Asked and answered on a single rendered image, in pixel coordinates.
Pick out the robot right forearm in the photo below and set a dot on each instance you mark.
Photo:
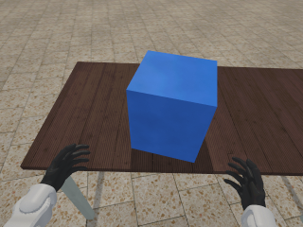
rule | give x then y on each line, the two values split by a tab
257	216

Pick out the robot right hand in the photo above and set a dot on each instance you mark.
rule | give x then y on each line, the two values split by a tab
251	189

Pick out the table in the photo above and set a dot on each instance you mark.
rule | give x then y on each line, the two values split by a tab
259	116

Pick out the robot left hand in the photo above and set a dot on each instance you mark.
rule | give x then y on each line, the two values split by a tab
62	165

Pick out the carton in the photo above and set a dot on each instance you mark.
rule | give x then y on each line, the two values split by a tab
171	101

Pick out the robot left forearm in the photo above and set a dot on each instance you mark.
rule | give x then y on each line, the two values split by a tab
35	208

